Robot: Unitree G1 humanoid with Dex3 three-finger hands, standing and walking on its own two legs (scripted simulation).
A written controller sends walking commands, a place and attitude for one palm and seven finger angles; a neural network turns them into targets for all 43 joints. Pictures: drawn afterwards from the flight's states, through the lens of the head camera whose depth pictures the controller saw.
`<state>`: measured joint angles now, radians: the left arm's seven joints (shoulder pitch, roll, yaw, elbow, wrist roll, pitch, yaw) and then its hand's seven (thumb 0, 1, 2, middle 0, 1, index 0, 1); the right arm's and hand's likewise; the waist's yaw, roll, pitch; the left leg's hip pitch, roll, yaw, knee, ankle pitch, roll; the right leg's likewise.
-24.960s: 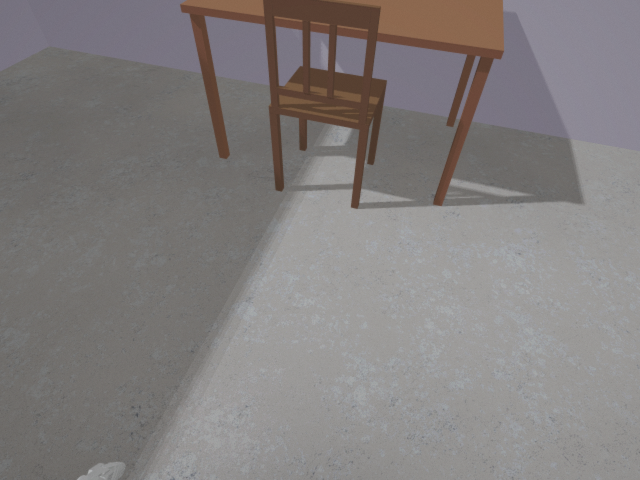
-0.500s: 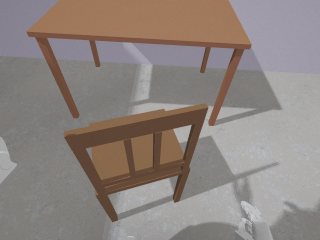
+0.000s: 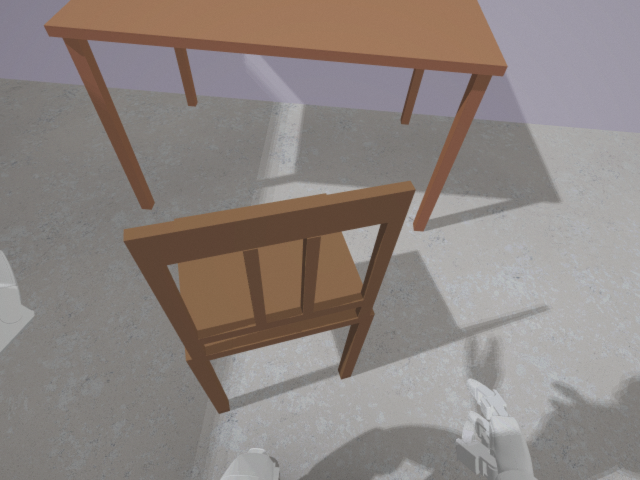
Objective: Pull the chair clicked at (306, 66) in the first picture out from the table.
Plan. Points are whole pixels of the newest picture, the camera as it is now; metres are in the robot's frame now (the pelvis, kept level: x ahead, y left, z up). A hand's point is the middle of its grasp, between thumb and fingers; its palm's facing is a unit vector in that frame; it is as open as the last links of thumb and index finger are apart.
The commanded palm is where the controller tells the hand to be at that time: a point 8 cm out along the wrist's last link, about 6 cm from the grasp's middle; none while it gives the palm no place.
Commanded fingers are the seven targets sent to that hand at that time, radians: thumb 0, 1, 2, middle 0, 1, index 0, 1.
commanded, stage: step back with the hand held close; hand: left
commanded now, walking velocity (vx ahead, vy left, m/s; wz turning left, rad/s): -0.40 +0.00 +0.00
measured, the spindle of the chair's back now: (255, 288) +0.41 +0.14 -0.10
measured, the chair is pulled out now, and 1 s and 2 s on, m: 0.55 0.55 0.55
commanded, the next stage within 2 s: stop stepping back and stand still in 0.36 s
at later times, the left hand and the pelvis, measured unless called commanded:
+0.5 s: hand out of the picture +0.12 +0.24 +0.19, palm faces +0.41 -0.79 -0.46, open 7.5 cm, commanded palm +0.06 +0.28 +0.19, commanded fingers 0.00 0.90 0.90 -0.20 -0.30 -0.20 -0.30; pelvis -0.08 -0.02 +0.01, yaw +0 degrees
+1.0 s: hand out of the picture +0.06 +0.23 +0.18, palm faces +0.44 -0.76 -0.47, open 7.4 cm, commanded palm +0.00 +0.27 +0.19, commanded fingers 0.00 0.90 0.90 -0.20 -0.30 -0.20 -0.30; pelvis -0.13 -0.04 +0.01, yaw +1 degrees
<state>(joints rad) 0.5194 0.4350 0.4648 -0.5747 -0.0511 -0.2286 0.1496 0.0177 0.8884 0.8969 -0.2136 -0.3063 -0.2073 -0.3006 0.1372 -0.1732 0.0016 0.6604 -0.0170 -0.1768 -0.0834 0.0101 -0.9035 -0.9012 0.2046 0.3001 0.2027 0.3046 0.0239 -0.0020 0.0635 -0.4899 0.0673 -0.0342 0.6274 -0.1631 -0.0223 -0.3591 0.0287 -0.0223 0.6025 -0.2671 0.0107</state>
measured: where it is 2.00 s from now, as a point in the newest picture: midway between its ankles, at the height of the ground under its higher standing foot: outside the picture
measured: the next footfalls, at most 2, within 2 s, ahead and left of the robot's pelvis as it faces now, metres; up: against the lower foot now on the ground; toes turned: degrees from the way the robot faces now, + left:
left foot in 0.30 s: +0.00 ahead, +0.12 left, +0.00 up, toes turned +3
right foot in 0.56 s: -0.06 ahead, -0.17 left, +0.00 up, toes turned -3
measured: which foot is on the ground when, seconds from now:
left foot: down 0.00-0.08, up 0.10-0.28, down 0.30-0.60, up 0.62-0.74, down 0.76-1.00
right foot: down 0.00-0.30, up 0.32-0.54, down 0.56-1.00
